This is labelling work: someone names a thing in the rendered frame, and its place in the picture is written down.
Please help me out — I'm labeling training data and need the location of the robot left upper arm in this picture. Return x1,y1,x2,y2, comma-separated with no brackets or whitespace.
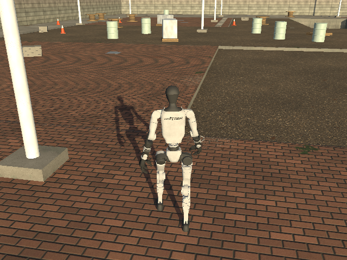
148,109,162,141

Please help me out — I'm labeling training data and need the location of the right robot hand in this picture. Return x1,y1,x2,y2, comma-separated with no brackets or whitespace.
189,145,202,155

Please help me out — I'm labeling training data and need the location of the right robot thigh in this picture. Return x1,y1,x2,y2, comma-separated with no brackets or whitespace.
181,152,192,196

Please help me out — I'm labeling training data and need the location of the robot right upper arm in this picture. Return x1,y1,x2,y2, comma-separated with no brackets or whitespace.
184,109,198,137

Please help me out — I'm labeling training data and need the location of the robot right shin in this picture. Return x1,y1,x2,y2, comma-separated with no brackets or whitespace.
182,186,190,224

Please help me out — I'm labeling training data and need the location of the left robot forearm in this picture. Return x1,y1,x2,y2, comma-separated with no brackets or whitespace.
141,132,153,160

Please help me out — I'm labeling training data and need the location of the left robot hand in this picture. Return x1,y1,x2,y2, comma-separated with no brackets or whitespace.
139,158,152,174

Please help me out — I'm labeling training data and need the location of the right robot forearm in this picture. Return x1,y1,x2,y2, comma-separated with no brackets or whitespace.
192,129,201,148

